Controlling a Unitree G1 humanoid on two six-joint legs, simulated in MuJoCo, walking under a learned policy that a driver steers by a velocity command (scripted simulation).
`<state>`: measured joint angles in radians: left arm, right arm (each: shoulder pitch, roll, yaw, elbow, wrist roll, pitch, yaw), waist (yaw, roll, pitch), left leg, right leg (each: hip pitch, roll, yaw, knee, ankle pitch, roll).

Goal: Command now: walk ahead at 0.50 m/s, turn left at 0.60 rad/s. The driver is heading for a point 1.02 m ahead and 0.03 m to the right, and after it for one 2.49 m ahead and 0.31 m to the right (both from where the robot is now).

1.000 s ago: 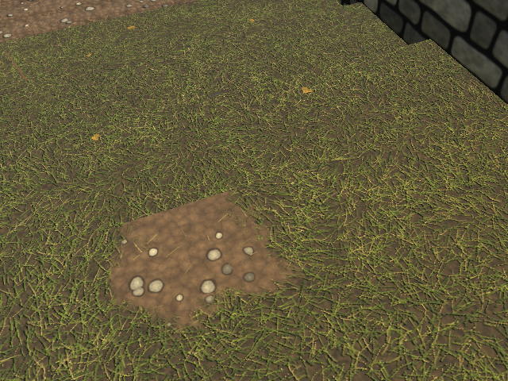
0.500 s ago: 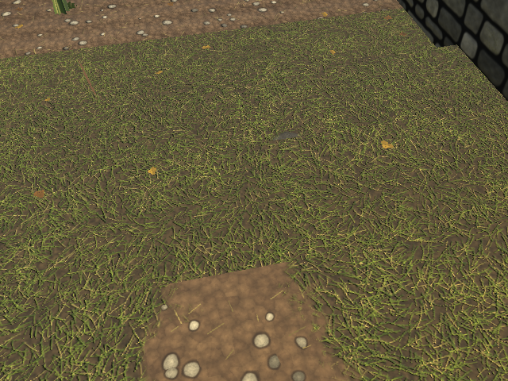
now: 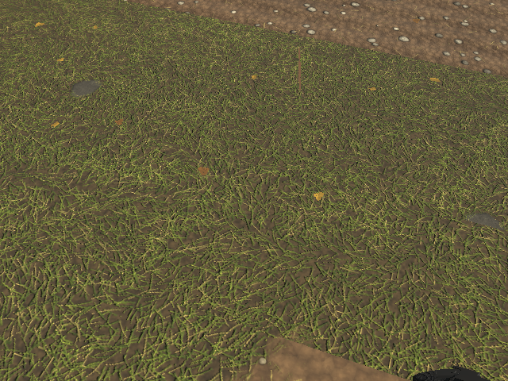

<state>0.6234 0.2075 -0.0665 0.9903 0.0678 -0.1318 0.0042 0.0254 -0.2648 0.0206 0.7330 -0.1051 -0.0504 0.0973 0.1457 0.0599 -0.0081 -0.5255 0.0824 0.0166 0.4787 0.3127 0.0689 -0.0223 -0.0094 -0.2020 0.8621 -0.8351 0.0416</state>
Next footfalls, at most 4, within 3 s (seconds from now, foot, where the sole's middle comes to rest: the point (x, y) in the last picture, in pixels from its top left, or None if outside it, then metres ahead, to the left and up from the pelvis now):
0.04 left None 0.20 0.10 -0.82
0.44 right None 0.52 -0.08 -0.82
1.00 left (230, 336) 0.63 0.18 -0.82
1.42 right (300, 257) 1.03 0.00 -0.96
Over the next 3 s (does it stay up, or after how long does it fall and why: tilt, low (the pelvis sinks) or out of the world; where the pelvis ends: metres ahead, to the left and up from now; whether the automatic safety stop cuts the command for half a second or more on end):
stays up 1.11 0.10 -0.19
